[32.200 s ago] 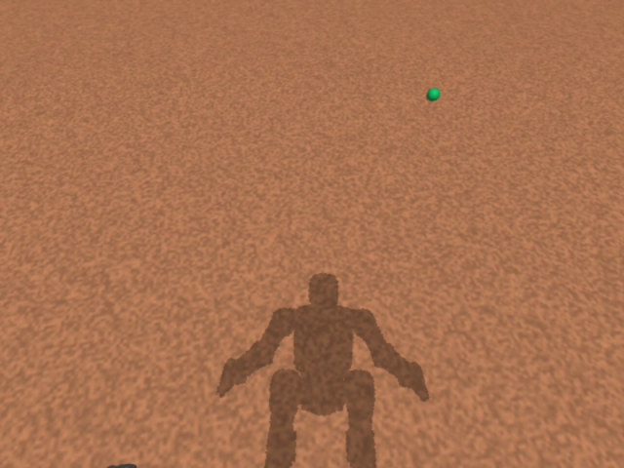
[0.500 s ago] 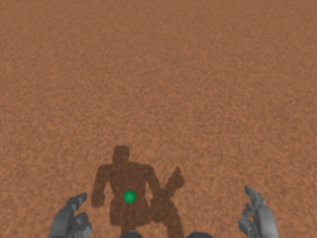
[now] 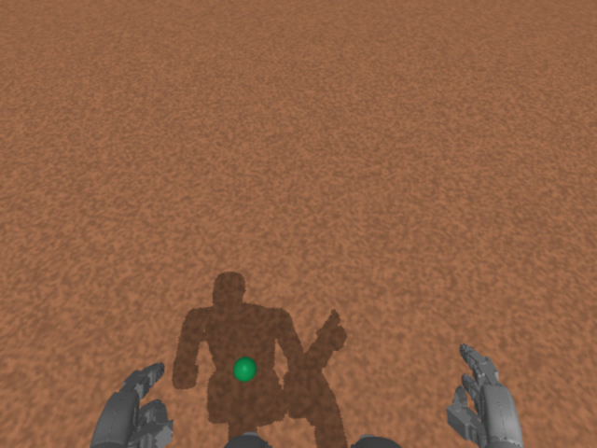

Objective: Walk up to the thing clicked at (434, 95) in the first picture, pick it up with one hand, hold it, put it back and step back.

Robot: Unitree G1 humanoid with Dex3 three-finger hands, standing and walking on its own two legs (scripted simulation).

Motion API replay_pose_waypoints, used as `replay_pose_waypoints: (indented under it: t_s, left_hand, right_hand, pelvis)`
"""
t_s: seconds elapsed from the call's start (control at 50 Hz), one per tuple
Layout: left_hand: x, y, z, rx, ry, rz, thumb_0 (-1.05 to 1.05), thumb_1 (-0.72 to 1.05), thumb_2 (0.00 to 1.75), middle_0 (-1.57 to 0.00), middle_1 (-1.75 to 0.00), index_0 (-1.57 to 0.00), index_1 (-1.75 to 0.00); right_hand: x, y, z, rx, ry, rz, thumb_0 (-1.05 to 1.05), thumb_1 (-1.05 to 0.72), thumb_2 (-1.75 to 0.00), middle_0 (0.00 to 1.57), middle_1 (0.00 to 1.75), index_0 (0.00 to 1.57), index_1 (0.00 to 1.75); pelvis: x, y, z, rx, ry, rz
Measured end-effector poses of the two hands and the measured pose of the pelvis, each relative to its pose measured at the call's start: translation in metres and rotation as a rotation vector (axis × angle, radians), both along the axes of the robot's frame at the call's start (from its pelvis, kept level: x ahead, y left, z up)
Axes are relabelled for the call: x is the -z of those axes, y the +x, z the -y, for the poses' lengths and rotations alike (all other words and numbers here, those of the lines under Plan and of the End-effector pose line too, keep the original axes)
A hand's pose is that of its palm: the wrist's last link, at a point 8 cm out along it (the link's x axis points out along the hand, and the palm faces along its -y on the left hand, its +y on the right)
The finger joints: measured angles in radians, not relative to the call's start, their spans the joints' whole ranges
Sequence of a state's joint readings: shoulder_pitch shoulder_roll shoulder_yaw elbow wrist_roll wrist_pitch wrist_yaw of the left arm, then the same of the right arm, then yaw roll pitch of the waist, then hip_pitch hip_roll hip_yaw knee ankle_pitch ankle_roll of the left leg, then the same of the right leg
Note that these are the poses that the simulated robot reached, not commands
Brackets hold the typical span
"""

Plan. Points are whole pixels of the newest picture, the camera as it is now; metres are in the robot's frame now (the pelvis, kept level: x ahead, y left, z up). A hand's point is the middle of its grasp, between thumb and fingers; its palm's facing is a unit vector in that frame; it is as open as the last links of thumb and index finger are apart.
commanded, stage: home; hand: left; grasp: from above
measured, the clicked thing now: (245, 369) +0.42 +0.17 -0.68
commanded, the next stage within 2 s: stand in 0.72 s
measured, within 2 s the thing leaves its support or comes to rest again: neither
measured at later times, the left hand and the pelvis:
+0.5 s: hand (165, 423) +0.16 +0.18 -0.05, palm faces +0.04 -0.98 -0.20, open 7.4 cm; pelvis +0.00 +0.01 +0.00, yaw +0 degrees
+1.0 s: hand (145, 447) +0.15 +0.22 -0.09, palm faces +0.01 -0.95 -0.32, open 7.4 cm; pelvis -0.01 +0.00 +0.02, yaw +0 degrees
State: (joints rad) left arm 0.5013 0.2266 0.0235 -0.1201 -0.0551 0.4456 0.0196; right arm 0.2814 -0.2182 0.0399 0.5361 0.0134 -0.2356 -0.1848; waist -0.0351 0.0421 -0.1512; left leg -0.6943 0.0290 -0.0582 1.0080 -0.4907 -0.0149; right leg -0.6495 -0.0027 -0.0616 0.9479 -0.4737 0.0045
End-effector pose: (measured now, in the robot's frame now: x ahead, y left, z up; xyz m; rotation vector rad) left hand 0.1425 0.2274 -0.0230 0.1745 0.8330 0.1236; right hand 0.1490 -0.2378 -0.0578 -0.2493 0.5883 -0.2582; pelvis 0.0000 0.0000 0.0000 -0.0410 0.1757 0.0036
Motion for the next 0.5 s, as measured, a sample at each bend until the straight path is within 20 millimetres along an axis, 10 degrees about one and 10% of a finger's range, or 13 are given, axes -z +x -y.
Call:
replay_pose_waypoints:
  t_s: [0.5]
  left_hand:
    - [-0.0014,0.0061,-0.0054,0.006,0.002,0.006,0.02,0.9,0.9,-0.2,-0.3,-0.2,-0.3]
  right_hand:
    - [0.0006,0.0002,-0.0018,0.011,-0.001,-0.012,0.01,-0.9,-0.9,0.2,0.3,0.2,0.3]
  pelvis:
    - [0.0,0.0041,-0.005,0.003,-0.003,-0.001]
